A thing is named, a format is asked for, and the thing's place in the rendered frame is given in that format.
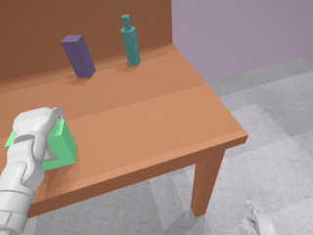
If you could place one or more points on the table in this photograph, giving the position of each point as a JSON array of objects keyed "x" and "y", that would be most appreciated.
[{"x": 129, "y": 123}]

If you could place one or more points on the robot left forearm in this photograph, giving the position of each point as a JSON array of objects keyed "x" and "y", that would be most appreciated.
[{"x": 19, "y": 180}]

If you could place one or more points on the left robot hand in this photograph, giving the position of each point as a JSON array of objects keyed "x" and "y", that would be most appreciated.
[{"x": 40, "y": 120}]

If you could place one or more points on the right robot hand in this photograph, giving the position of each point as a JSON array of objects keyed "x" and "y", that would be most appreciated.
[{"x": 262, "y": 223}]

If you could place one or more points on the sponge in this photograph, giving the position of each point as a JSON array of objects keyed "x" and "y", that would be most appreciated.
[{"x": 60, "y": 142}]

